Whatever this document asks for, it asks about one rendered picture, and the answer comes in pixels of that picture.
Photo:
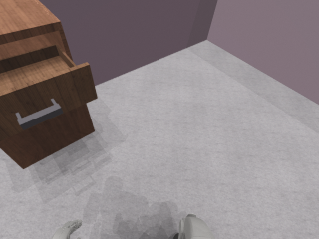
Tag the drawer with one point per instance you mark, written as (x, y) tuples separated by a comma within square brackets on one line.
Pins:
[(28, 82)]

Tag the cabinet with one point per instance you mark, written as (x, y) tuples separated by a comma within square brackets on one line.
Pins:
[(27, 25)]

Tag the left robot hand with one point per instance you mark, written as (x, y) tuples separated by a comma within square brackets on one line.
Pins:
[(67, 229)]

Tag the right robot thigh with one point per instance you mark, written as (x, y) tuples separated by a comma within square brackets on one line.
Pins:
[(194, 228)]

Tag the handle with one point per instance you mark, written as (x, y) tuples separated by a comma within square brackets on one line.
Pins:
[(39, 116)]

